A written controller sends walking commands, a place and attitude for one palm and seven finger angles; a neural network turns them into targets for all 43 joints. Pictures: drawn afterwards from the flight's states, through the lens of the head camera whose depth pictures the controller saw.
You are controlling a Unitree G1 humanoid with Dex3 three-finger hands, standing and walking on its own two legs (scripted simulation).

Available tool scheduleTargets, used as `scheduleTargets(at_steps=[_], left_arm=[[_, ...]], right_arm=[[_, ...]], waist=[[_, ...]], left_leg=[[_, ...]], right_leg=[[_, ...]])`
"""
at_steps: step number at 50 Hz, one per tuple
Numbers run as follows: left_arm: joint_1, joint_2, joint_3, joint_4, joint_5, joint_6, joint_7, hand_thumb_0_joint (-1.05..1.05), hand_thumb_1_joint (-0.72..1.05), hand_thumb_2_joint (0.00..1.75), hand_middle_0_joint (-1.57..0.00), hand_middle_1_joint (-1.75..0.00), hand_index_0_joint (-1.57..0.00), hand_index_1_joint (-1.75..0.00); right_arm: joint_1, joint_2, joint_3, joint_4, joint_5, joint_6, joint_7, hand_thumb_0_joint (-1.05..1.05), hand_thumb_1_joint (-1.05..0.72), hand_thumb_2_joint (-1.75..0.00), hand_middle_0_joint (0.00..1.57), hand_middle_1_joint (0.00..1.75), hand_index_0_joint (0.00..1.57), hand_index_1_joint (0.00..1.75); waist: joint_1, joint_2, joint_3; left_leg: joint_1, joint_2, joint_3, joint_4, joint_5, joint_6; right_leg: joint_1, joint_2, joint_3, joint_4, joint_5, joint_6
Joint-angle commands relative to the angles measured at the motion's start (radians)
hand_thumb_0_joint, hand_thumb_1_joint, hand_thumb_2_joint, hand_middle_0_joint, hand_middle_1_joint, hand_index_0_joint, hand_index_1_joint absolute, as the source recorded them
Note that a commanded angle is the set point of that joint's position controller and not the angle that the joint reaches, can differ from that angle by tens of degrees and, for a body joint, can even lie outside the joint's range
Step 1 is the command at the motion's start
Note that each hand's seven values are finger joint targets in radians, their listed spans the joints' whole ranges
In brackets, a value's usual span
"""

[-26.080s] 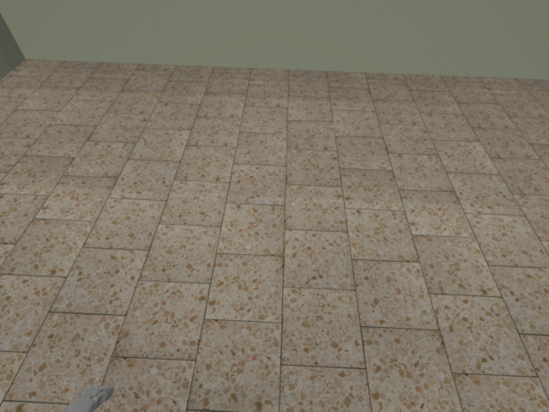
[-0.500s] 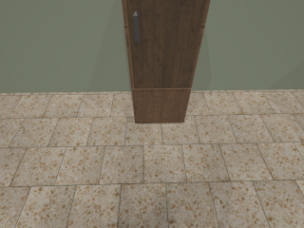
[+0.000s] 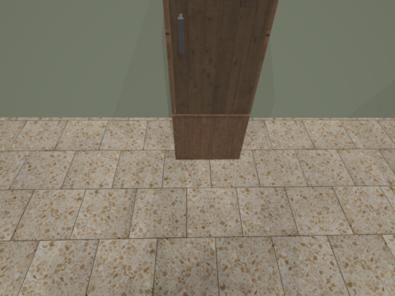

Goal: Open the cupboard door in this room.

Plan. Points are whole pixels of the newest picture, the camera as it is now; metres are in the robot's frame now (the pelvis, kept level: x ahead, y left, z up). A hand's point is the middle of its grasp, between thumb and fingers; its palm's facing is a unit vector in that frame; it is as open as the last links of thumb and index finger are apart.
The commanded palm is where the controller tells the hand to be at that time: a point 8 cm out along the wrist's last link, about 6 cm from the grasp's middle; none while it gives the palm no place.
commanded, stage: take the last steps up to it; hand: left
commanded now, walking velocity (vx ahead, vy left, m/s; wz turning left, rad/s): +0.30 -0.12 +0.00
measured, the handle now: (181, 33) +0.98 +0.13 +0.07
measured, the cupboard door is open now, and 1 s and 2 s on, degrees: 0 0 0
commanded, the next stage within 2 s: come to a stop and stand still in 1.14 s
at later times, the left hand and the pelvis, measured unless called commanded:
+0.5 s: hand out of the picture +0.06 +0.11 -0.18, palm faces +0.09 -0.97 -0.21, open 7.3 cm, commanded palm none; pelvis +0.09 -0.06 -0.01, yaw +1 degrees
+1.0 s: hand (160, 258) +0.24 +0.11 -0.19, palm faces +0.10 -0.99 -0.14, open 7.4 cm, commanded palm none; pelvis +0.30 -0.04 -0.01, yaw +2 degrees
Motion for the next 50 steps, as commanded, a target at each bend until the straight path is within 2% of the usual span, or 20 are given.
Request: scheduleTargets(at_steps=[1,7,11,13,16,17,18,19,22,24,29,36,38,40,41,42,43,44,46,50], left_arm=[[0.061,0.058,0.010,-0.017,-0.006,-0.005,0.012,0.00,0.90,0.90,-0.20,-0.30,-0.20,-0.30],[0.074,0.061,0.016,-0.025,0.009,0.015,-0.015,0.00,0.90,0.90,-0.20,-0.30,-0.20,-0.30],[0.011,0.042,0.022,-0.073,0.015,0.016,-0.033,0.00,0.90,0.90,-0.20,-0.30,-0.20,-0.30],[-0.028,0.036,0.031,-0.106,0.014,0.008,-0.040,0.00,0.90,0.90,-0.20,-0.30,-0.20,-0.30],[0.131,0.018,0.041,-0.059,0.008,-0.007,-0.047,0.00,0.90,0.90,-0.20,-0.30,-0.20,-0.30],[0.255,0.042,0.049,-0.016,0.011,-0.016,-0.041,0.00,0.90,0.90,-0.20,-0.30,-0.20,-0.30],[0.363,0.145,0.071,0.021,0.017,-0.026,-0.024,0.00,0.90,0.90,-0.20,-0.30,-0.20,-0.30],[0.409,0.165,0.069,0.035,0.002,-0.023,-0.010,0.00,0.90,0.90,-0.20,-0.30,-0.20,-0.30],[0.296,0.070,0.051,0.015,0.003,-0.033,0.003,0.00,0.90,0.90,-0.20,-0.30,-0.20,-0.30],[0.278,0.027,0.036,0.009,0.005,-0.048,0.003,0.00,0.90,0.90,-0.20,-0.30,-0.20,-0.30],[0.333,-0.001,0.020,0.041,0.010,-0.067,0.013,0.00,0.90,0.90,-0.20,-0.30,-0.20,-0.30],[0.386,-0.013,0.016,0.077,0.012,-0.061,0.025,0.00,0.90,0.90,-0.20,-0.30,-0.20,-0.30],[0.367,0.011,0.021,0.073,0.008,-0.063,0.024,0.00,0.90,0.90,-0.20,-0.30,-0.20,-0.30],[0.334,0.038,0.024,0.064,0.002,-0.065,0.020,0.00,0.90,0.90,-0.20,-0.30,-0.20,-0.30],[0.304,0.043,0.025,0.056,-0.002,-0.067,0.018,0.00,0.90,0.90,-0.20,-0.30,-0.20,-0.30],[0.328,0.006,0.023,0.030,-0.016,-0.069,0.011,0.00,0.90,0.90,-0.20,-0.30,-0.20,-0.30],[0.317,-0.038,0.010,-0.005,-0.020,-0.071,0.005,0.00,0.90,0.90,-0.20,-0.30,-0.20,-0.30],[0.256,-0.004,0.021,-0.019,-0.010,-0.057,0.014,0.00,0.90,0.90,-0.20,-0.30,-0.20,-0.30],[0.191,-0.032,0.027,-0.025,0.003,-0.040,0.003,0.00,0.90,0.90,-0.20,-0.30,-0.20,-0.30],[0.254,-0.087,0.041,-0.037,0.021,0.003,-0.013,0.00,0.90,0.90,-0.20,-0.30,-0.20,-0.30]], right_arm=[[0.042,-0.060,-0.001,-0.026,-0.005,-0.006,-0.009,0.00,-0.90,-0.90,0.20,0.30,0.20,0.30],[0.081,-0.116,-0.023,-0.032,-0.016,0.010,0.000,0.00,-0.90,-0.90,0.20,0.30,0.20,0.30],[0.189,-0.162,-0.055,-0.018,-0.022,-0.003,-0.008,0.00,-0.90,-0.90,0.20,0.30,0.20,0.30],[0.206,-0.157,-0.060,-0.016,-0.025,-0.011,-0.012,0.00,-0.90,-0.90,0.20,0.30,0.20,0.30],[0.090,-0.134,-0.056,-0.049,-0.021,-0.013,-0.009,0.00,-0.90,-0.90,0.20,0.30,0.20,0.30],[0.055,-0.101,-0.049,-0.068,-0.016,-0.014,-0.007,0.00,-0.90,-0.90,0.20,0.30,0.20,0.30],[0.033,-0.012,-0.031,-0.106,-0.005,-0.017,0.000,0.00,-0.90,-0.90,0.20,0.30,0.20,0.30],[-0.040,-0.030,-0.030,-0.145,-0.008,-0.013,0.009,0.00,-0.90,-0.90,0.20,0.30,0.20,0.30],[-0.045,-0.016,-0.046,-0.109,-0.010,-0.010,0.017,0.00,-0.90,-0.90,0.20,0.30,0.20,0.30],[-0.011,0.010,-0.046,-0.083,-0.015,-0.006,0.026,0.00,-0.90,-0.90,0.20,0.30,0.20,0.30],[-0.019,0.031,-0.044,-0.086,-0.013,0.009,0.032,0.00,-0.90,-0.90,0.20,0.30,0.20,0.30],[-0.203,0.046,-0.019,-0.159,-0.010,-0.007,0.034,0.00,-0.90,-0.90,0.20,0.30,0.20,0.30],[-0.166,0.040,-0.019,-0.149,-0.011,-0.016,0.027,0.00,-0.90,-0.90,0.20,0.30,0.20,0.30],[-0.007,0.008,-0.030,-0.105,-0.015,-0.025,0.014,0.00,-0.90,-0.90,0.20,0.30,0.20,0.30],[0.145,-0.041,-0.046,-0.069,-0.020,-0.029,0.008,0.00,-0.90,-0.90,0.20,0.30,0.20,0.30],[0.272,-0.137,-0.072,-0.045,-0.036,-0.036,-0.001,0.00,-0.90,-0.90,0.20,0.30,0.20,0.30],[0.337,-0.204,-0.082,-0.022,-0.018,-0.030,-0.005,0.00,-0.90,-0.90,0.20,0.30,0.20,0.30],[0.271,-0.182,-0.077,-0.026,0.001,-0.023,-0.006,0.00,-0.90,-0.90,0.20,0.30,0.20,0.30],[0.119,-0.067,-0.051,-0.074,-0.004,-0.041,-0.011,0.00,-0.90,-0.90,0.20,0.30,0.20,0.30],[0.079,0.012,-0.036,-0.096,-0.012,-0.061,0.000,0.00,-0.90,-0.90,0.20,0.30,0.20,0.30]], waist=[[-0.004,0.009,-0.032],[-0.019,0.097,0.076],[-0.062,0.174,0.126],[-0.065,0.145,0.111],[0.033,0.078,0.015],[0.090,-0.044,-0.034],[0.124,-0.370,-0.050],[0.151,-0.364,-0.020],[0.077,-0.118,0.129],[0.045,-0.019,0.110],[0.019,-0.087,0.066],[0.042,-0.102,0.083],[0.013,-0.102,0.041],[-0.066,-0.098,-0.059],[-0.136,-0.080,-0.141],[-0.167,0.101,-0.259],[-0.150,0.223,-0.298],[-0.117,0.086,-0.211],[-0.046,0.000,0.015],[0.030,0.066,0.027]], left_leg=[[0.021,0.097,-0.095,-0.056,0.097,0.016],[-0.041,0.173,-0.203,-0.150,-0.374,0.059],[0.071,0.311,-0.382,-0.192,-0.288,0.183],[0.101,0.336,-0.366,-0.159,-0.136,0.207],[-0.094,0.229,-0.177,-0.001,-0.098,0.114],[-0.234,0.134,-0.091,0.180,-0.154,0.068],[-0.476,-0.004,0.039,0.463,-0.311,0.017],[-0.535,-0.008,-0.034,0.626,-0.404,0.020],[-0.591,0.071,-0.096,0.828,-0.207,0.027],[-0.559,0.079,-0.082,0.824,-0.100,0.013],[-0.560,0.058,-0.037,0.762,-0.008,-0.005],[-0.491,0.006,0.053,0.412,-0.008,0.021],[-0.365,-0.047,0.095,0.342,-0.016,0.048],[-0.144,-0.091,0.113,0.240,0.040,0.078],[0.087,-0.030,0.035,0.185,0.148,0.104],[0.365,0.214,-0.296,0.161,0.336,0.216],[0.434,0.453,-0.604,0.063,0.579,0.350],[0.308,0.459,-0.554,-0.002,0.453,0.358],[0.028,0.365,-0.412,-0.097,0.265,0.259],[-0.193,0.204,-0.133,-0.144,0.212,0.157]], right_leg=[[-0.037,-0.120,0.102,-0.078,0.108,0.006],[-0.208,-0.053,0.037,0.083,-0.196,0.009],[-0.459,-0.051,0.037,0.388,-0.246,0.010],[-0.500,-0.086,0.073,0.401,-0.268,0.015],[-0.149,-0.053,0.010,0.161,-0.113,0.022],[0.055,-0.069,0.052,0.037,-0.047,0.016],[0.203,-0.280,0.352,-0.106,-0.140,-0.048],[0.150,-0.379,0.530,-0.187,-0.158,-0.104],[0.022,-0.365,0.433,-0.184,-0.138,-0.140],[0.009,-0.303,0.295,-0.162,0.057,-0.118],[0.062,-0.216,0.113,-0.119,0.489,-0.047],[0.156,-0.202,0.074,-0.083,0.788,-0.086],[0.167,-0.203,0.051,-0.004,0.976,-0.098],[0.133,-0.188,0.021,0.202,1.069,-0.076],[0.002,-0.177,0.009,0.398,0.912,-0.053],[-0.265,-0.064,-0.032,0.682,0.427,-0.001],[-0.454,0.028,0.037,0.987,-0.322,0.005],[-0.494,-0.017,0.134,1.065,-0.315,-0.013],[-0.528,-0.085,0.148,1.039,-0.166,0.009],[-0.403,-0.101,0.115,0.888,-0.028,0.043]])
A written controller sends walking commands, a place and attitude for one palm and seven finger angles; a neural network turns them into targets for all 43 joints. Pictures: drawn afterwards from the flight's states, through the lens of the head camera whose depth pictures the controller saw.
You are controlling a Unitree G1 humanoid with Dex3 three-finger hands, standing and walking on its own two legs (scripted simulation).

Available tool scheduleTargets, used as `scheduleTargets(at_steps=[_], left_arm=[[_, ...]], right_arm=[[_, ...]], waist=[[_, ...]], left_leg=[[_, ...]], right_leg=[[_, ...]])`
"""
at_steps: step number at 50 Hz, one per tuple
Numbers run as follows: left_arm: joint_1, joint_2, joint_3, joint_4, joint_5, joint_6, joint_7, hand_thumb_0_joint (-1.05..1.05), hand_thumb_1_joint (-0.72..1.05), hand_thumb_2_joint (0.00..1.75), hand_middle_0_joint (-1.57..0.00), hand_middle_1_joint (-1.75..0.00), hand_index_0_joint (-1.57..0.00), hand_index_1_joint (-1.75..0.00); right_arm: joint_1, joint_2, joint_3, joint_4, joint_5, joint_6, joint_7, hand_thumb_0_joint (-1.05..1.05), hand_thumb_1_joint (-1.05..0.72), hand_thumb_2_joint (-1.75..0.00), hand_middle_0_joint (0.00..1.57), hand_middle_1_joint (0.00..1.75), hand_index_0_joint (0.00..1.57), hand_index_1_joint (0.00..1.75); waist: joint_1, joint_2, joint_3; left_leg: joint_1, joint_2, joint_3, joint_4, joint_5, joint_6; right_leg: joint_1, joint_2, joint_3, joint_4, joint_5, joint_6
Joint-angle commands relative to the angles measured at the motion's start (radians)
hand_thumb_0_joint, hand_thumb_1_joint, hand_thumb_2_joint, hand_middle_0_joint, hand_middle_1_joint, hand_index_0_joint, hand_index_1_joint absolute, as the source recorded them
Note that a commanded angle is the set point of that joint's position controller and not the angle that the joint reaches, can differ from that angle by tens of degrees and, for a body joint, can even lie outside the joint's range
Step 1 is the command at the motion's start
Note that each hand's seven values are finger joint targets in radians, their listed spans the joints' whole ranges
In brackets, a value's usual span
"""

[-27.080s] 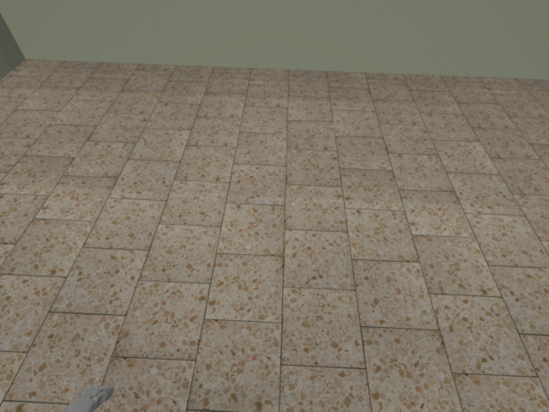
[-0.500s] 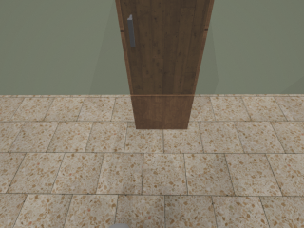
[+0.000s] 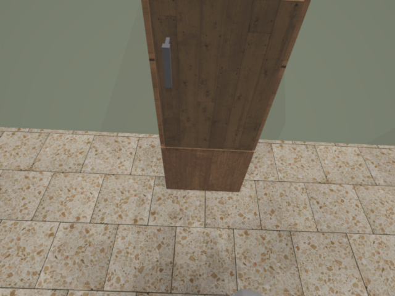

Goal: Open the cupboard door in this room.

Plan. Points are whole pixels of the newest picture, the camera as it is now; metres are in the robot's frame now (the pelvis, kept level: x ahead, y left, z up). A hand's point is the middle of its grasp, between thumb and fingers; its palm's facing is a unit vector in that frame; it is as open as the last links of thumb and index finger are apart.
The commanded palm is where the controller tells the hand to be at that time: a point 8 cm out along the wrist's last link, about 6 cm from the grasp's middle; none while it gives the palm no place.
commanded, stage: take the last steps up to it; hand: left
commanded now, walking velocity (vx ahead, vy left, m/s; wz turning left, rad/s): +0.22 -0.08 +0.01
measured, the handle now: (168, 63) +0.69 +0.15 +0.08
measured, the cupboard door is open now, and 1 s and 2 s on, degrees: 0 0 0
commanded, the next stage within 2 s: come to a stop and stand still in 0.14 s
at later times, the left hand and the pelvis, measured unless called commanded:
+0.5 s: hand (163, 253) +0.23 +0.10 -0.16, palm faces +0.03 -0.97 -0.24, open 7.3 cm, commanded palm none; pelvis +0.13 -0.08 +0.00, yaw +2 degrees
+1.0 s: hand out of the picture +0.08 +0.20 -0.17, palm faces +0.10 -0.98 -0.18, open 7.4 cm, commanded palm none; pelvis +0.09 +0.00 +0.02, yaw +2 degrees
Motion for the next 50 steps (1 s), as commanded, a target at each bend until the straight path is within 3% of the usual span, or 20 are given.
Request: scheduleTargets(at_steps=[1,6,11,14,15,16,17,18,22,24,28,36,38,39,40,41,42,43,46,50], left_arm=[[0.123,0.009,0.026,-0.055,0.012,0.017,-0.012,0.00,0.90,0.90,-0.20,-0.30,-0.20,-0.30],[-0.043,0.064,0.035,-0.123,0.005,0.028,-0.024,0.00,0.90,0.90,-0.20,-0.30,-0.20,-0.30],[-0.210,0.075,0.019,-0.175,-0.001,0.018,-0.030,0.00,0.90,0.90,-0.20,-0.30,-0.20,-0.30],[-0.154,0.076,0.015,-0.158,-0.004,0.004,-0.021,0.00,0.90,0.90,-0.20,-0.30,-0.20,-0.30],[-0.067,0.094,0.017,-0.128,-0.002,-0.006,-0.014,0.00,0.90,0.90,-0.20,-0.30,-0.20,-0.30],[0.017,0.173,0.028,-0.102,0.002,-0.022,0.000,0.00,0.90,0.90,-0.20,-0.30,-0.20,-0.30],[0.062,0.266,0.043,-0.084,0.003,-0.033,0.013,0.00,0.90,0.90,-0.20,-0.30,-0.20,-0.30],[0.081,0.286,0.040,-0.085,-0.012,-0.022,0.016,0.00,0.90,0.90,-0.20,-0.30,-0.20,-0.30],[-0.067,0.243,0.050,-0.126,-0.009,0.014,0.041,0.00,0.90,0.90,-0.20,-0.30,-0.20,-0.30],[-0.097,0.239,0.053,-0.141,-0.008,0.022,0.046,0.00,0.90,0.90,-0.20,-0.30,-0.20,-0.30],[-0.145,0.238,0.062,-0.177,-0.001,0.029,0.048,0.00,0.90,0.90,-0.20,-0.30,-0.20,-0.30],[-0.169,0.285,0.070,-0.207,0.027,0.053,0.024,0.00,0.90,0.90,-0.20,-0.30,-0.20,-0.30],[-0.173,0.284,0.068,-0.204,0.020,0.058,0.022,0.00,0.90,0.90,-0.20,-0.30,-0.20,-0.30],[-0.179,0.270,0.061,-0.200,0.009,0.062,0.019,0.00,0.90,0.90,-0.20,-0.30,-0.20,-0.30],[-0.156,0.219,0.048,-0.202,-0.005,0.063,0.013,0.00,0.90,0.90,-0.20,-0.30,-0.20,-0.30],[-0.132,0.152,0.034,-0.204,-0.013,0.067,0.009,0.00,0.90,0.90,-0.20,-0.30,-0.20,-0.30],[-0.145,0.162,0.038,-0.198,-0.009,0.074,0.010,0.00,0.90,0.90,-0.20,-0.30,-0.20,-0.30],[-0.124,0.177,0.048,-0.173,-0.003,0.078,0.000,0.00,0.90,0.90,-0.20,-0.30,-0.20,-0.30],[-0.043,0.174,0.052,-0.116,0.000,0.078,-0.018,0.00,0.90,0.90,-0.20,-0.30,-0.20,-0.30],[-0.062,0.165,0.042,-0.110,0.004,0.058,-0.019,0.00,0.90,0.90,-0.20,-0.30,-0.20,-0.30]], right_arm=[[0.153,-0.058,0.011,0.017,-0.018,0.002,0.008,0.00,-0.90,-0.90,0.20,0.30,0.20,0.30],[0.209,-0.114,0.005,0.021,-0.017,0.004,0.005,0.00,-0.90,-0.90,0.20,0.30,0.20,0.30],[0.265,-0.145,-0.007,0.042,-0.031,0.019,0.003,0.00,-0.90,-0.90,0.20,0.30,0.20,0.30],[0.258,-0.139,0.000,0.059,-0.029,0.031,-0.006,0.00,-0.90,-0.90,0.20,0.30,0.20,0.30],[0.257,-0.133,0.005,0.065,-0.022,0.032,-0.006,0.00,-0.90,-0.90,0.20,0.30,0.20,0.30],[0.271,-0.122,0.007,0.064,-0.013,0.030,-0.002,0.00,-0.90,-0.90,0.20,0.30,0.20,0.30],[0.314,-0.077,0.014,0.056,0.000,0.033,0.003,0.00,-0.90,-0.90,0.20,0.30,0.20,0.30],[0.322,-0.089,0.007,0.051,0.013,0.055,-0.006,0.00,-0.90,-0.90,0.20,0.30,0.20,0.30],[0.216,-0.099,-0.008,0.050,0.000,0.119,-0.003,0.00,-0.90,-0.90,0.20,0.30,0.20,0.30],[0.192,-0.096,-0.015,0.038,-0.009,0.148,0.009,0.00,-0.90,-0.90,0.20,0.30,0.20,0.30],[0.178,-0.108,-0.026,0.008,-0.021,0.178,0.026,0.00,-0.90,-0.90,0.20,0.30,0.20,0.30],[0.133,-0.112,-0.008,-0.041,-0.012,0.135,0.042,0.00,-0.90,-0.90,0.20,0.30,0.20,0.30],[0.219,-0.107,0.000,-0.018,-0.007,0.113,0.037,0.00,-0.90,-0.90,0.20,0.30,0.20,0.30],[0.271,-0.126,0.001,-0.001,-0.007,0.102,0.033,0.00,-0.90,-0.90,0.20,0.30,0.20,0.30],[0.260,-0.211,-0.012,-0.006,-0.015,0.086,0.026,0.00,-0.90,-0.90,0.20,0.30,0.20,0.30],[0.176,-0.280,-0.024,-0.044,-0.022,0.083,0.020,0.00,-0.90,-0.90,0.20,0.30,0.20,0.30],[0.084,-0.278,-0.013,-0.081,-0.029,0.092,0.011,0.00,-0.90,-0.90,0.20,0.30,0.20,0.30],[0.013,-0.255,0.000,-0.091,-0.036,0.087,0.006,0.00,-0.90,-0.90,0.20,0.30,0.20,0.30],[0.026,-0.196,0.017,-0.072,-0.024,0.073,-0.007,0.00,-0.90,-0.90,0.20,0.30,0.20,0.30],[0.202,-0.179,0.010,-0.010,-0.020,0.058,-0.024,0.00,-0.90,-0.90,0.20,0.30,0.20,0.30]], waist=[[0.017,0.091,-0.011],[-0.009,0.142,0.002],[-0.063,0.148,0.009],[-0.029,0.147,-0.043],[0.016,0.101,-0.093],[0.046,0.004,-0.179],[0.034,-0.190,-0.292],[0.034,-0.174,-0.320],[0.024,-0.142,-0.154],[0.007,-0.095,-0.134],[-0.012,-0.145,-0.149],[0.000,-0.282,-0.105],[-0.039,-0.234,-0.133],[-0.068,-0.138,-0.132],[-0.064,0.127,-0.089],[-0.049,0.404,0.008],[-0.033,0.310,0.093],[0.002,0.276,0.082],[0.027,0.213,0.068],[-0.036,0.145,-0.041]], left_leg=[[-0.036,0.231,-0.184,-0.323,0.304,0.045],[0.100,0.239,-0.168,-0.309,0.479,0.052],[0.188,0.257,-0.160,-0.244,0.544,0.050],[0.181,0.241,-0.149,-0.118,0.636,0.014],[0.166,0.203,-0.136,-0.027,0.617,-0.024],[0.066,0.151,-0.114,0.100,0.444,-0.071],[-0.090,0.045,-0.076,0.270,-0.079,-0.115],[-0.057,0.016,-0.133,0.408,-0.373,-0.120],[-0.162,0.032,-0.227,0.668,-0.312,-0.127],[-0.180,0.022,-0.242,0.712,-0.231,-0.137],[-0.193,0.017,-0.242,0.731,-0.118,-0.157],[-0.023,0.013,-0.131,0.291,-0.222,-0.133],[0.131,-0.001,-0.104,0.031,-0.151,-0.117],[0.230,0.005,-0.119,-0.126,-0.078,-0.118],[0.187,0.124,-0.317,-0.288,-0.218,-0.103],[-0.020,0.320,-0.565,-0.444,-0.404,-0.073],[-0.219,0.360,-0.586,-0.498,-0.454,-0.031],[-0.254,0.314,-0.541,-0.516,-0.477,-0.027],[-0.096,0.217,-0.380,-0.436,-0.220,-0.060],[0.242,0.244,-0.353,-0.339,0.159,-0.024]], right_leg=[[-0.079,-0.054,0.023,-0.045,0.160,0.035],[-0.194,-0.072,0.008,-0.218,0.228,0.055],[-0.112,-0.040,-0.042,-0.553,0.174,0.032],[0.083,-0.001,-0.050,-0.720,0.211,0.010],[0.220,0.009,-0.055,-0.828,0.351,0.015],[0.418,-0.079,0.028,-0.841,0.733,0.006],[0.614,-0.314,0.238,-0.773,1.269,-0.088],[0.565,-0.415,0.239,-0.769,1.487,-0.191],[0.347,-0.365,0.203,-0.841,1.140,-0.194],[0.270,-0.333,0.156,-0.871,0.978,-0.163],[0.186,-0.296,0.124,-0.932,0.632,-0.136],[0.079,-0.222,0.169,-1.063,-0.084,-0.104],[0.039,-0.179,0.156,-1.030,-0.137,-0.069],[-0.023,-0.144,0.123,-0.941,-0.185,-0.034],[-0.096,-0.051,0.062,-0.730,-0.170,0.001],[-0.123,0.042,0.004,-0.548,-0.143,0.041],[-0.052,0.017,0.102,-0.499,-0.079,0.029],[0.002,0.030,0.109,-0.434,-0.002,0.034],[-0.064,0.057,0.106,-0.293,0.103,0.047],[-0.187,0.053,0.097,-0.275,0.095,0.063]])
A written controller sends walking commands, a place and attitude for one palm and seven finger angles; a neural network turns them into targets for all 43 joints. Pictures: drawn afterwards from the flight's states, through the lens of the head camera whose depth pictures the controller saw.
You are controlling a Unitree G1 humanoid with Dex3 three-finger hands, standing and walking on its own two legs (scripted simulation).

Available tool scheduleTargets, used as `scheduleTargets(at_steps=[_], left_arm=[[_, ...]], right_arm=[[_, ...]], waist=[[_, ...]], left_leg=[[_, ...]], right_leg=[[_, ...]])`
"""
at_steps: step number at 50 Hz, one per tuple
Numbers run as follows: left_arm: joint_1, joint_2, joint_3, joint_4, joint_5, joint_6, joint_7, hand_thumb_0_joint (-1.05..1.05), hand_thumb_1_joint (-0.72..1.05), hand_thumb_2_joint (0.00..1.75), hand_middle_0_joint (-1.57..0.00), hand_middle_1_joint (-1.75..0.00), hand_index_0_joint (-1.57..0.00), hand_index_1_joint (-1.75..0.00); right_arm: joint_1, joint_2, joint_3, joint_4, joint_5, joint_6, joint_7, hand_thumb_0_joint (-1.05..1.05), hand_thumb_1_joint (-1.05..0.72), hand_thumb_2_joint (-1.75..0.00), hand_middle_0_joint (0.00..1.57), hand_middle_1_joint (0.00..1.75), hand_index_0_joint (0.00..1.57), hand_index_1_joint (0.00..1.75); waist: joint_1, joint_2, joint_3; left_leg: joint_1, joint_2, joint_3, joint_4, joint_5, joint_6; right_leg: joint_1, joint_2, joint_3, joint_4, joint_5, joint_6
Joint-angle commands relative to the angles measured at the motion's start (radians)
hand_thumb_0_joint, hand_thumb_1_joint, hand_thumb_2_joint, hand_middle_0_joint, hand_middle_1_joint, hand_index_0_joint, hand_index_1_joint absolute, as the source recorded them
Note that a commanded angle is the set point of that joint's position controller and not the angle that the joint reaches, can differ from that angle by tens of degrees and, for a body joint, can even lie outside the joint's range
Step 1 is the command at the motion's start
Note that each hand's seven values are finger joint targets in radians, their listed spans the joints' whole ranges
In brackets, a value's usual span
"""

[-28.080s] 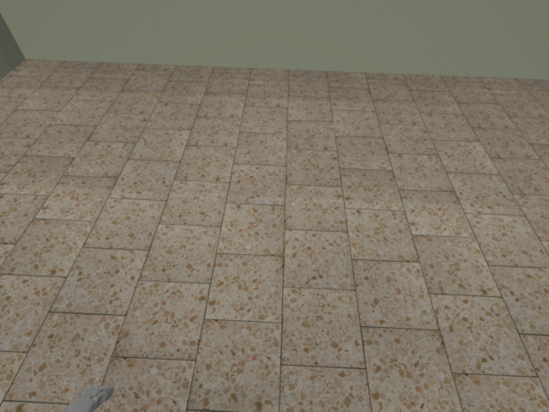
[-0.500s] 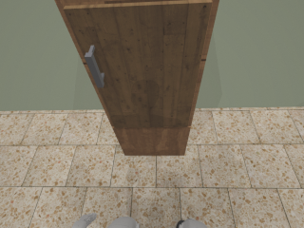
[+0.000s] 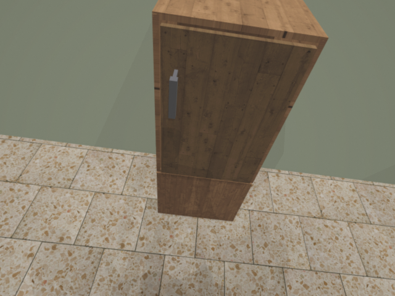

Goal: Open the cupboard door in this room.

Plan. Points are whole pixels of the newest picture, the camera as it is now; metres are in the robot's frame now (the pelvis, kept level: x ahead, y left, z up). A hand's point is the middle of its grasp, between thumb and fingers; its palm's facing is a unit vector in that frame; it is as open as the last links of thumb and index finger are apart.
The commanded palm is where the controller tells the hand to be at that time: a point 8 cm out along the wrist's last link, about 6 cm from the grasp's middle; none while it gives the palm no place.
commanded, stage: come to a stop and stand still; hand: left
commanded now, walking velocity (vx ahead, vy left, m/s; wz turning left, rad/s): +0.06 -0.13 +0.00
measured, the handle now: (173, 94) +0.60 +0.13 +0.07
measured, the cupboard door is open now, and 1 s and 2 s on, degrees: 0 0 0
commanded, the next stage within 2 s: look again from close up in 0.62 s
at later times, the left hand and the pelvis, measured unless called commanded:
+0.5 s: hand out of the picture +0.11 +0.12 -0.19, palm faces +0.01 -0.99 -0.17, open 7.3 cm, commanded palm none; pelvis +0.02 -0.04 -0.02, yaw +0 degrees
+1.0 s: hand out of the picture -0.06 +0.17 -0.18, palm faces +0.03 -0.98 -0.22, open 7.4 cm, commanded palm none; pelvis -0.03 -0.02 -0.01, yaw -1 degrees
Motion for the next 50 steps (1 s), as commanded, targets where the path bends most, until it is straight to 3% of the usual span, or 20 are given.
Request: scheduleTargets(at_steps=[1,4,6,8,10,11,12,13,14,16,17,18,20,21,22,24,27,30,41,50], left_arm=[[-0.025,0.039,0.005,-0.049,0.000,-0.032,0.001,0.00,0.90,0.90,-0.20,-0.30,-0.20,-0.30],[-0.068,0.011,-0.007,-0.062,-0.007,-0.034,0.001,0.00,0.90,0.90,-0.20,-0.30,-0.20,-0.30],[-0.102,-0.005,-0.014,-0.064,-0.013,-0.036,0.000,0.00,0.90,0.90,-0.20,-0.30,-0.20,-0.30],[-0.098,-0.024,-0.018,-0.058,-0.019,-0.036,0.002,0.00,0.90,0.90,-0.20,-0.30,-0.20,-0.30],[-0.064,-0.034,-0.018,-0.035,-0.022,-0.041,0.006,0.00,0.90,0.90,-0.20,-0.30,-0.20,-0.30],[0.001,0.082,-0.035,-0.093,-0.019,-0.054,0.020,0.00,0.90,0.90,-0.20,-0.30,-0.20,-0.30],[0.104,0.007,-0.023,-0.065,-0.012,-0.049,0.021,0.00,0.90,0.90,-0.20,-0.30,-0.20,-0.30],[0.079,0.037,-0.012,-0.062,0.005,-0.057,0.039,0.00,0.90,0.90,-0.20,-0.30,-0.20,-0.30],[0.066,0.053,-0.014,-0.072,0.002,-0.061,0.047,0.00,0.90,0.90,-0.20,-0.30,-0.20,-0.30],[0.050,0.046,-0.014,-0.107,0.004,-0.062,0.052,0.00,0.90,0.90,-0.20,-0.30,-0.20,-0.30],[0.047,0.055,-0.004,-0.101,-0.001,-0.070,0.059,0.00,0.90,0.90,-0.20,-0.30,-0.20,-0.30],[0.034,0.041,-0.007,-0.106,-0.006,-0.075,0.063,0.00,0.90,0.90,-0.20,-0.30,-0.20,-0.30],[0.004,0.032,-0.014,-0.121,-0.007,-0.076,0.070,0.00,0.90,0.90,-0.20,-0.30,-0.20,-0.30],[-0.016,0.028,-0.016,-0.126,-0.009,-0.074,0.071,0.00,0.90,0.90,-0.20,-0.30,-0.20,-0.30],[-0.013,0.019,-0.020,-0.127,-0.013,-0.072,0.069,0.00,0.90,0.90,-0.20,-0.30,-0.20,-0.30],[0.024,0.016,-0.018,-0.116,-0.015,-0.072,0.067,0.00,0.90,0.90,-0.20,-0.30,-0.20,-0.30],[0.047,0.031,-0.017,-0.102,-0.012,-0.075,0.064,0.00,0.90,0.90,-0.20,-0.30,-0.20,-0.30],[0.035,0.026,-0.020,-0.110,-0.011,-0.075,0.059,0.00,0.90,0.90,-0.20,-0.30,-0.20,-0.30],[0.044,0.050,-0.032,-0.080,-0.007,-0.079,0.047,0.00,0.90,0.90,-0.20,-0.30,-0.20,-0.30],[0.095,0.039,-0.041,-0.024,-0.008,-0.079,0.047,0.00,0.90,0.90,-0.20,-0.30,-0.20,-0.30]], right_arm=[[0.087,-0.174,-0.043,-0.021,0.004,-0.042,-0.039,0.00,-0.90,-0.90,0.20,0.30,0.20,0.30],[0.153,-0.174,-0.049,0.014,-0.005,-0.042,-0.050,0.00,-0.90,-0.90,0.20,0.30,0.20,0.30],[0.170,-0.171,-0.050,0.035,-0.007,-0.039,-0.052,0.00,-0.90,-0.90,0.20,0.30,0.20,0.30],[0.150,-0.177,-0.055,0.043,-0.007,-0.032,-0.050,0.00,-0.90,-0.90,0.20,0.30,0.20,0.30],[0.112,-0.172,-0.056,0.049,-0.004,-0.029,-0.045,0.00,-0.90,-0.90,0.20,0.30,0.20,0.30],[0.034,-0.193,-0.033,-0.047,0.008,-0.019,-0.040,0.00,-0.90,-0.90,0.20,0.30,0.20,0.30],[-0.016,-0.179,-0.045,-0.072,0.000,-0.031,-0.034,0.00,-0.90,-0.90,0.20,0.30,0.20,0.30],[0.030,-0.104,-0.043,-0.066,0.003,-0.039,-0.034,0.00,-0.90,-0.90,0.20,0.30,0.20,0.30],[0.048,-0.082,-0.030,-0.067,0.004,-0.030,-0.030,0.00,-0.90,-0.90,0.20,0.30,0.20,0.30],[0.053,-0.052,-0.031,-0.073,0.006,-0.025,-0.020,0.00,-0.90,-0.90,0.20,0.30,0.20,0.30],[0.041,-0.066,-0.030,-0.064,0.002,-0.023,-0.021,0.00,-0.90,-0.90,0.20,0.30,0.20,0.30],[0.037,-0.083,-0.032,-0.069,0.003,-0.020,-0.023,0.00,-0.90,-0.90,0.20,0.30,0.20,0.30],[0.048,-0.078,-0.031,-0.063,0.007,-0.022,-0.022,0.00,-0.90,-0.90,0.20,0.30,0.20,0.30],[0.080,-0.064,-0.025,-0.047,0.007,-0.026,-0.018,0.00,-0.90,-0.90,0.20,0.30,0.20,0.30],[0.081,-0.081,-0.026,-0.033,0.002,-0.029,-0.019,0.00,-0.90,-0.90,0.20,0.30,0.20,0.30],[0.071,-0.107,-0.029,-0.022,-0.002,-0.028,-0.027,0.00,-0.90,-0.90,0.20,0.30,0.20,0.30],[0.038,-0.106,-0.028,-0.039,0.000,-0.021,-0.028,0.00,-0.90,-0.90,0.20,0.30,0.20,0.30],[0.017,-0.122,-0.032,-0.048,0.001,-0.019,-0.026,0.00,-0.90,-0.90,0.20,0.30,0.20,0.30],[-0.045,-0.160,-0.026,-0.041,0.007,-0.020,-0.008,0.00,-0.90,-0.90,0.20,0.30,0.20,0.30],[-0.003,-0.172,-0.018,0.008,0.011,-0.024,-0.004,0.00,-0.90,-0.90,0.20,0.30,0.20,0.30]], waist=[[-0.052,0.184,0.052],[-0.079,0.200,0.010],[-0.091,0.220,0.010],[-0.085,0.254,-0.008],[-0.063,0.264,-0.016],[-0.017,0.176,-0.032],[0.032,0.000,-0.073],[-0.013,-0.164,-0.113],[-0.012,-0.152,-0.119],[-0.028,-0.037,-0.116],[-0.024,-0.147,-0.099],[-0.028,-0.159,-0.067],[-0.044,-0.079,-0.028],[-0.061,0.026,-0.032],[-0.052,0.123,0.005],[-0.033,0.212,0.026],[-0.034,0.119,0.033],[-0.040,0.041,0.020],[-0.033,0.060,0.075],[-0.028,0.059,0.094]], left_leg=[[0.155,0.247,-0.180,-0.150,0.285,0.065],[0.260,0.294,-0.185,-0.064,0.633,0.129],[0.263,0.287,-0.173,-0.028,0.761,0.136],[0.218,0.271,-0.164,-0.007,0.748,0.132],[0.142,0.241,-0.147,0.000,0.668,0.113],[-0.002,0.182,-0.081,0.020,0.302,0.069],[-0.124,0.124,-0.036,0.180,0.073,0.031],[-0.226,0.036,0.014,0.245,-0.023,0.002],[-0.248,0.020,0.018,0.291,-0.149,-0.009],[-0.262,-0.001,0.059,0.314,-0.162,-0.014],[-0.280,0.012,0.035,0.340,-0.137,-0.004],[-0.286,0.026,0.023,0.347,-0.149,0.000],[-0.226,0.031,0.030,0.248,-0.068,-0.002],[-0.143,0.041,0.023,0.161,0.091,0.004],[-0.092,0.073,-0.008,0.145,0.296,0.012],[-0.066,0.106,-0.010,0.184,0.513,0.014],[-0.084,0.090,0.004,0.174,0.374,0.003],[-0.072,0.087,-0.003,0.134,0.251,0.005],[-0.067,0.079,-0.034,0.017,0.034,0.016],[-0.108,0.082,-0.064,-0.053,-0.055,0.019]], right_leg=[[-0.163,-0.029,0.019,0.034,-0.021,0.017],[-0.148,-0.049,-0.005,-0.046,-0.115,0.017],[-0.094,-0.048,-0.025,-0.141,-0.159,0.010],[0.005,-0.042,-0.041,-0.242,-0.174,0.000],[0.120,-0.028,-0.068,-0.360,-0.113,-0.013],[0.272,-0.040,-0.068,-0.495,-0.054,-0.052],[0.307,-0.067,-0.015,-0.556,0.110,-0.046],[0.397,-0.178,0.107,-0.569,0.329,-0.089],[0.435,-0.231,0.120,-0.551,0.428,-0.128],[0.447,-0.219,0.085,-0.519,0.466,-0.161],[0.441,-0.207,0.088,-0.490,0.589,-0.162],[0.429,-0.217,0.081,-0.487,0.640,-0.165],[0.388,-0.197,0.051,-0.464,0.669,-0.159],[0.346,-0.168,0.010,-0.438,0.603,-0.137],[0.282,-0.121,-0.020,-0.416,0.530,-0.103],[0.271,-0.097,-0.036,-0.432,0.467,-0.084],[0.305,-0.114,-0.017,-0.464,0.552,-0.084],[0.308,-0.116,-0.002,-0.491,0.489,-0.081],[0.249,-0.107,0.033,-0.621,0.097,-0.068],[0.257,-0.110,0.027,-0.642,0.012,-0.062]])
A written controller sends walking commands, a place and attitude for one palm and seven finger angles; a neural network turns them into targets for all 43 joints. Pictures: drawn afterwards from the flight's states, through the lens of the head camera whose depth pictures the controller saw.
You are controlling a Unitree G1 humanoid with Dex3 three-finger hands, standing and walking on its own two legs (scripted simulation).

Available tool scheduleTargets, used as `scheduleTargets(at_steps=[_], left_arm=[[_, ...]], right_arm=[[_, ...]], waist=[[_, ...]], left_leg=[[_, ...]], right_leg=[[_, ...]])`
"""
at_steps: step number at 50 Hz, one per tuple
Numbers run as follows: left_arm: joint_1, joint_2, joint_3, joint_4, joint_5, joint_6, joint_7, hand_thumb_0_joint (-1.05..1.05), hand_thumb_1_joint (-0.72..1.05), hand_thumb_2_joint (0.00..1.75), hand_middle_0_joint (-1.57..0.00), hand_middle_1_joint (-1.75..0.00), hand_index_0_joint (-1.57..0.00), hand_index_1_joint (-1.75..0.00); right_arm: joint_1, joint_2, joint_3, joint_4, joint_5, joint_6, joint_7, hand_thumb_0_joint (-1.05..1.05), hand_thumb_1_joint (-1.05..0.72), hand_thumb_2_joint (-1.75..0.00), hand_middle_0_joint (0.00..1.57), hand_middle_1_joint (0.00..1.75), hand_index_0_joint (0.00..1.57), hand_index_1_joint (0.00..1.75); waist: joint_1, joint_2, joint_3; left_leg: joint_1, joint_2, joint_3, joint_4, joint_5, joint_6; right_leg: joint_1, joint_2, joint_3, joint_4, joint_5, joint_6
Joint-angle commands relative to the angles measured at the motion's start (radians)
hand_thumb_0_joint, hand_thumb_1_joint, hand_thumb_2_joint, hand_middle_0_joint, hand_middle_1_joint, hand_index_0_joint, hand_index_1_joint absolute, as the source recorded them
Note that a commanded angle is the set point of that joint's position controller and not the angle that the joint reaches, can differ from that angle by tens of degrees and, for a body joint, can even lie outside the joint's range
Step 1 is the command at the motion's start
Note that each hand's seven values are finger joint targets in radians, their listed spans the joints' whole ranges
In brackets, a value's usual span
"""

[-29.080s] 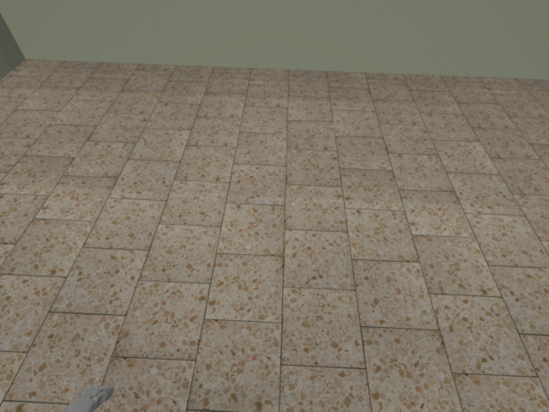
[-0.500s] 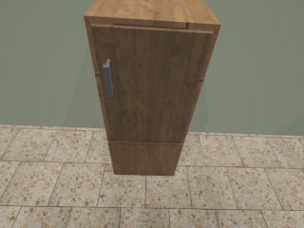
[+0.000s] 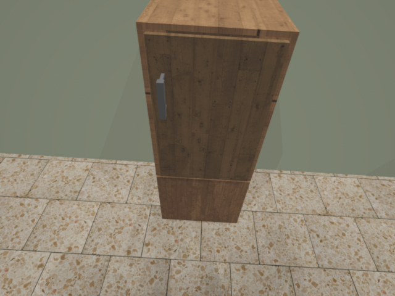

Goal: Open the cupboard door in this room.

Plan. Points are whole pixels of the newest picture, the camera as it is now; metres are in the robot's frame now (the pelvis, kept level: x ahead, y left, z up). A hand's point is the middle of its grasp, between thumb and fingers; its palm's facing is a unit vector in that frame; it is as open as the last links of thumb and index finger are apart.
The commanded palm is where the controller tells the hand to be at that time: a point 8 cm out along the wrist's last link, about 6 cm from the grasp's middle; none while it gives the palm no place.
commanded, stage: look again from close up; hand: left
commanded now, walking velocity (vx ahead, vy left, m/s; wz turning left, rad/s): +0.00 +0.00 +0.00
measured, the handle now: (162, 96) +0.63 +0.15 +0.07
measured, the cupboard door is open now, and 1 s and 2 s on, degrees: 0 0 0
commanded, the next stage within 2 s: shuffle to correct the standing spot in 0.26 s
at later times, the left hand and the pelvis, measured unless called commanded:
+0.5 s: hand out of the picture -0.04 +0.18 -0.18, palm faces +0.02 -0.99 -0.17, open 7.4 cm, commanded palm none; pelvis -0.02 +0.02 +0.00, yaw -1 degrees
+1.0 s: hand out of the picture -0.02 +0.14 -0.19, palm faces +0.04 -1.00 -0.07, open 7.4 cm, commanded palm none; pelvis +0.05 +0.00 -0.01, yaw -2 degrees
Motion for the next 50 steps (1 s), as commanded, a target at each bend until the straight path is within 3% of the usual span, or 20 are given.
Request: scheduleTargets(at_steps=[1,19,21,24,29,31,32,34,35,36,37,39,42,44,45,46,47,48,49,50], left_arm=[[0.015,0.090,0.019,-0.047,0.000,-0.024,0.010,0.00,0.90,0.90,-0.20,-0.30,-0.20,-0.30],[0.085,0.000,0.013,-0.010,0.007,-0.013,0.015,0.00,0.90,0.90,-0.20,-0.30,-0.20,-0.30],[0.098,-0.012,0.014,-0.009,0.012,-0.006,0.012,0.00,0.90,0.90,-0.20,-0.30,-0.20,-0.30],[0.118,-0.029,0.023,-0.016,0.022,0.005,0.000,0.00,0.90,0.90,-0.20,-0.30,-0.20,-0.30],[0.148,-0.050,0.037,-0.027,0.018,0.006,-0.014,0.00,0.90,0.90,-0.20,-0.30,-0.20,-0.30],[0.171,-0.035,0.045,-0.027,0.017,-0.001,-0.014,0.00,0.90,0.90,-0.20,-0.30,-0.20,-0.30],[0.178,-0.022,0.050,-0.029,0.017,-0.005,-0.011,0.00,0.90,0.90,-0.20,-0.30,-0.20,-0.30],[0.217,0.026,0.063,-0.016,0.009,-0.015,0.000,0.00,0.90,0.90,-0.20,-0.30,-0.20,-0.30],[0.235,0.039,0.068,-0.009,0.004,-0.021,0.005,0.00,0.90,0.90,-0.20,-0.30,-0.20,-0.30],[0.233,0.037,0.069,-0.010,0.002,-0.025,0.009,0.00,0.90,0.90,-0.20,-0.30,-0.20,-0.30],[0.205,0.035,0.071,-0.020,0.005,-0.028,0.009,0.00,0.90,0.90,-0.20,-0.30,-0.20,-0.30],[0.142,0.026,0.069,-0.036,0.012,-0.033,0.008,0.00,0.90,0.90,-0.20,-0.30,-0.20,-0.30],[0.126,0.019,0.064,-0.029,0.014,-0.033,0.003,0.00,0.90,0.90,-0.20,-0.30,-0.20,-0.30],[0.126,-0.003,0.056,-0.019,0.005,-0.024,-0.006,0.00,0.90,0.90,-0.20,-0.30,-0.20,-0.30],[0.126,-0.035,0.049,-0.027,0.003,-0.021,-0.013,0.00,0.90,0.90,-0.20,-0.30,-0.20,-0.30],[0.135,-0.076,0.043,-0.046,0.004,-0.020,-0.022,0.00,0.90,0.90,-0.20,-0.30,-0.20,-0.30],[0.050,-0.054,0.048,-0.089,0.017,-0.016,-0.027,0.00,0.90,0.90,-0.20,-0.30,-0.20,-0.30],[0.016,-0.033,0.055,-0.094,0.029,-0.009,-0.032,0.00,0.90,0.90,-0.20,-0.30,-0.20,-0.30],[0.016,-0.041,0.057,-0.084,0.032,-0.008,-0.035,0.00,0.90,0.90,-0.20,-0.30,-0.20,-0.30],[0.025,-0.048,0.058,-0.075,0.028,-0.010,-0.040,0.00,0.90,0.90,-0.20,-0.30,-0.20,-0.30]], right_arm=[[0.023,-0.113,-0.016,-0.034,0.001,-0.020,-0.010,0.00,-0.90,-0.90,0.20,0.30,0.20,0.30],[0.113,-0.060,-0.018,-0.004,-0.003,-0.019,-0.013,0.00,-0.90,-0.90,0.20,0.30,0.20,0.30],[0.126,-0.064,-0.024,-0.001,-0.006,-0.010,-0.014,0.00,-0.90,-0.90,0.20,0.30,0.20,0.30],[0.115,-0.094,-0.043,-0.010,-0.011,-0.002,-0.016,0.00,-0.90,-0.90,0.20,0.30,0.20,0.30],[0.107,-0.088,-0.055,-0.026,-0.013,-0.006,-0.023,0.00,-0.90,-0.90,0.20,0.30,0.20,0.30],[0.102,-0.064,-0.053,-0.035,-0.013,-0.006,-0.022,0.00,-0.90,-0.90,0.20,0.30,0.20,0.30],[0.098,-0.047,-0.049,-0.041,-0.013,-0.006,-0.021,0.00,-0.90,-0.90,0.20,0.30,0.20,0.30],[0.078,0.019,-0.032,-0.060,-0.009,-0.012,-0.014,0.00,-0.90,-0.90,0.20,0.30,0.20,0.30],[0.056,0.028,-0.031,-0.069,-0.008,-0.016,-0.010,0.00,-0.90,-0.90,0.20,0.30,0.20,0.30],[0.042,0.024,-0.033,-0.080,-0.008,-0.017,-0.008,0.00,-0.90,-0.90,0.20,0.30,0.20,0.30],[0.044,0.020,-0.036,-0.084,-0.007,-0.019,-0.005,0.00,-0.90,-0.90,0.20,0.30,0.20,0.30],[0.051,0.028,-0.038,-0.081,-0.008,-0.024,0.002,0.00,-0.90,-0.90,0.20,0.30,0.20,0.30],[0.086,0.063,-0.027,-0.066,-0.007,-0.035,0.003,0.00,-0.90,-0.90,0.20,0.30,0.20,0.30],[0.169,0.050,-0.023,-0.032,-0.007,-0.048,-0.011,0.00,-0.90,-0.90,0.20,0.30,0.20,0.30],[0.231,-0.001,-0.034,-0.011,-0.009,-0.054,-0.021,0.00,-0.90,-0.90,0.20,0.30,0.20,0.30],[0.305,-0.096,-0.063,-0.003,-0.015,-0.058,-0.028,0.00,-0.90,-0.90,0.20,0.30,0.20,0.30],[0.317,-0.144,-0.074,-0.005,-0.018,-0.054,-0.036,0.00,-0.90,-0.90,0.20,0.30,0.20,0.30],[0.277,-0.113,-0.065,-0.008,-0.018,-0.054,-0.037,0.00,-0.90,-0.90,0.20,0.30,0.20,0.30],[0.240,-0.073,-0.050,-0.006,-0.018,-0.060,-0.038,0.00,-0.90,-0.90,0.20,0.30,0.20,0.30],[0.210,-0.047,-0.043,-0.013,-0.017,-0.068,-0.038,0.00,-0.90,-0.90,0.20,0.30,0.20,0.30]], waist=[[-0.013,0.013,0.087],[-0.009,0.041,0.101],[-0.012,0.055,0.109],[-0.003,0.079,0.160],[0.000,0.064,0.158],[0.006,0.011,0.152],[0.010,-0.032,0.169],[0.021,-0.209,0.165],[0.024,-0.228,0.144],[0.020,-0.198,0.144],[0.004,-0.160,0.134],[-0.022,-0.109,0.120],[-0.039,-0.074,0.093],[-0.061,-0.043,0.075],[-0.078,0.084,0.069],[-0.095,0.295,0.040],[-0.110,0.239,0.098],[-0.092,0.138,0.136],[-0.069,0.142,0.155],[-0.052,0.100,0.151]], left_leg=[[-0.092,0.084,-0.101,-0.146,-0.093,0.019],[-0.175,0.103,-0.150,-0.225,-0.261,0.024],[-0.182,0.122,-0.173,-0.250,-0.386,0.035],[-0.250,0.178,-0.220,-0.293,-0.523,0.067],[-0.253,0.180,-0.197,-0.236,-0.483,0.078],[-0.265,0.132,-0.153,-0.154,-0.453,0.065],[-0.286,0.093,-0.111,-0.073,-0.419,0.053],[-0.363,0.003,0.022,0.182,-0.254,0.025],[-0.378,0.007,0.038,0.308,-0.221,0.024],[-0.392,0.022,0.022,0.401,-0.244,0.026],[-0.398,0.034,0.007,0.466,-0.255,0.029],[-0.348,0.058,0.011,0.444,-0.231,0.026],[-0.169,0.037,0.069,0.221,-0.134,0.016],[0.022,0.022,0.083,0.030,-0.051,0.007],[0.113,0.113,-0.054,-0.065,-0.121,0.031],[0.189,0.345,-0.387,-0.225,-0.248,0.119],[0.133,0.474,-0.511,-0.325,-0.302,0.203],[0.068,0.440,-0.442,-0.327,-0.278,0.200],[0.013,0.398,-0.374,-0.318,-0.167,0.181],[0.010,0.371,-0.294,-0.302,-0.055,0.171]], right_leg=[[-0.049,-0.095,0.108,-0.117,-0.067,-0.017],[-0.052,-0.072,0.067,-0.049,-0.074,-0.005],[-0.078,-0.047,0.043,-0.011,-0.168,-0.002],[-0.100,-0.014,-0.001,0.077,-0.194,0.001],[-0.090,-0.007,0.007,0.074,-0.163,-0.015],[-0.088,-0.032,0.077,0.000,-0.248,-0.032],[-0.105,-0.069,0.159,-0.055,-0.323,-0.055],[-0.054,-0.197,0.371,-0.203,-0.476,-0.129],[-0.045,-0.259,0.452,-0.266,-0.502,-0.169],[-0.058,-0.280,0.477,-0.288,-0.492,-0.201],[-0.076,-0.286,0.464,-0.290,-0.466,-0.214],[-0.106,-0.254,0.349,-0.251,-0.320,-0.209],[-0.168,-0.190,0.226,-0.174,-0.202,-0.179],[-0.251,-0.119,0.153,-0.050,-0.196,-0.132],[-0.338,-0.065,0.110,0.093,-0.190,-0.094],[-0.485,0.005,0.002,0.325,-0.252,-0.036],[-0.560,-0.024,0.020,0.498,-0.307,-0.030],[-0.550,-0.063,0.062,0.583,-0.242,-0.031],[-0.541,-0.081,0.071,0.625,-0.183,-0.024],[-0.530,-0.095,0.074,0.643,-0.126,-0.016]])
